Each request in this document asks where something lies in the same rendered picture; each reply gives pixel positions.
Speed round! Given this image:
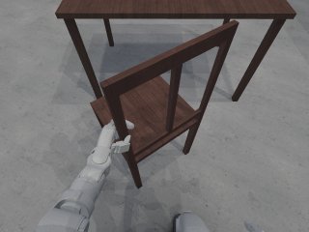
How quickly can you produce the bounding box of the right robot shin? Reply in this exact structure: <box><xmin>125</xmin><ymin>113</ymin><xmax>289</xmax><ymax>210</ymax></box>
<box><xmin>182</xmin><ymin>211</ymin><xmax>192</xmax><ymax>215</ymax></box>

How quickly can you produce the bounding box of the left robot forearm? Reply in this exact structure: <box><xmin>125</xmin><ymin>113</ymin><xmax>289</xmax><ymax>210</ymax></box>
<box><xmin>34</xmin><ymin>146</ymin><xmax>112</xmax><ymax>232</ymax></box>

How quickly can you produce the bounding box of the robot right hand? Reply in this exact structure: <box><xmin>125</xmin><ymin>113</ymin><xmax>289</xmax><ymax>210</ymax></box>
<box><xmin>244</xmin><ymin>220</ymin><xmax>264</xmax><ymax>232</ymax></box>

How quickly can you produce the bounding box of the table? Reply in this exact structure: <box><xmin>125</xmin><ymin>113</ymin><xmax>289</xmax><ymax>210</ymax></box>
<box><xmin>55</xmin><ymin>0</ymin><xmax>296</xmax><ymax>102</ymax></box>

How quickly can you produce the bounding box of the left robot upper arm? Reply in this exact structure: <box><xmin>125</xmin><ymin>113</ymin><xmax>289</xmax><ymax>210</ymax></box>
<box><xmin>37</xmin><ymin>208</ymin><xmax>90</xmax><ymax>232</ymax></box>

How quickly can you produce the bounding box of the robot right thigh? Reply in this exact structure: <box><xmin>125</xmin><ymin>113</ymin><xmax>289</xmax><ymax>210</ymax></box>
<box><xmin>176</xmin><ymin>214</ymin><xmax>210</xmax><ymax>232</ymax></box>

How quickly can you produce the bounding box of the chair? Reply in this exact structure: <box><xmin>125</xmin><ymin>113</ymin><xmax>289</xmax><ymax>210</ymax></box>
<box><xmin>90</xmin><ymin>20</ymin><xmax>239</xmax><ymax>189</ymax></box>

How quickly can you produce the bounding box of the robot left hand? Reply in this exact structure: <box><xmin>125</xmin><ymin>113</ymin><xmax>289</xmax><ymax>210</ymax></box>
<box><xmin>97</xmin><ymin>119</ymin><xmax>134</xmax><ymax>154</ymax></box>

